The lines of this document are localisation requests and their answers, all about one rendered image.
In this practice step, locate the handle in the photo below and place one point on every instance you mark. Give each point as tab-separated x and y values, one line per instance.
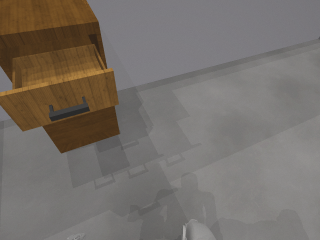
68	112

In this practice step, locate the drawer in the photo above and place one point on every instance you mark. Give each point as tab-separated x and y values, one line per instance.
59	78

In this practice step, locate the right robot thigh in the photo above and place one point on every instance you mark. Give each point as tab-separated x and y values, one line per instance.
196	231

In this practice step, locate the cabinet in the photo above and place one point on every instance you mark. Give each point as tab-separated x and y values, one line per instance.
29	27

